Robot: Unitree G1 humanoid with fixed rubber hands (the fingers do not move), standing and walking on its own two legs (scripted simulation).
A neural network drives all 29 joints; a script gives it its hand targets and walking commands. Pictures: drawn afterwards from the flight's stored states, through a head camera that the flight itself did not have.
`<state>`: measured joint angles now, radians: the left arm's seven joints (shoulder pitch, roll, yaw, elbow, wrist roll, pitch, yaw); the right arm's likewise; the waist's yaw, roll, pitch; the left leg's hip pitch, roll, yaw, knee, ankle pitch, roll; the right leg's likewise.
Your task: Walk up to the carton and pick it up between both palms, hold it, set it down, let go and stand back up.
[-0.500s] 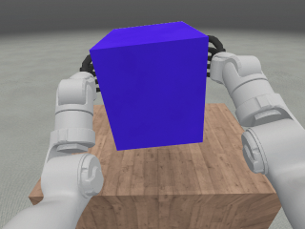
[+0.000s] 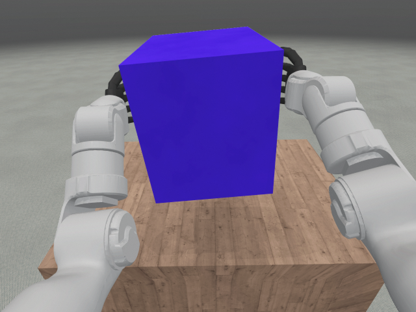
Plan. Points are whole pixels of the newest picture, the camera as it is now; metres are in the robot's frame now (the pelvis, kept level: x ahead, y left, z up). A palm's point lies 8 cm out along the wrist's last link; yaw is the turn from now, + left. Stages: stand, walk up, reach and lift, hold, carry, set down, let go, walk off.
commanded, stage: hold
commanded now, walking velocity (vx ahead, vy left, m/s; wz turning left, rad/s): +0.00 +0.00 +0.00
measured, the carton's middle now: (206, 106) +0.44 +0.00 +0.29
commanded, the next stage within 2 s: set down in 1.58 s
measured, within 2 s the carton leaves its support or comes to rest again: neither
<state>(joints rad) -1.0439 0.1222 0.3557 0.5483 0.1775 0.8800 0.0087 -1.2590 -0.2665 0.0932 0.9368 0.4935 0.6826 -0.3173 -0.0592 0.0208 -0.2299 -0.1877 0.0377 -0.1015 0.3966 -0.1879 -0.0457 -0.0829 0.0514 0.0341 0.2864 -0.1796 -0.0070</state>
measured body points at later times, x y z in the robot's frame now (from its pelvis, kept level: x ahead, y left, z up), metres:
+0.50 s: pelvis -0.01 +0.00 +0.00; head -0.11 +0.01 +0.44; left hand +0.38 +0.16 +0.32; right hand +0.37 -0.16 +0.36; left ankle +0.02 +0.14 -0.75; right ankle -0.02 -0.12 -0.75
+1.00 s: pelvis -0.01 +0.00 +0.00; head -0.10 +0.01 +0.44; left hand +0.38 +0.16 +0.32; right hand +0.38 -0.16 +0.35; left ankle +0.02 +0.14 -0.75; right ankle -0.02 -0.12 -0.75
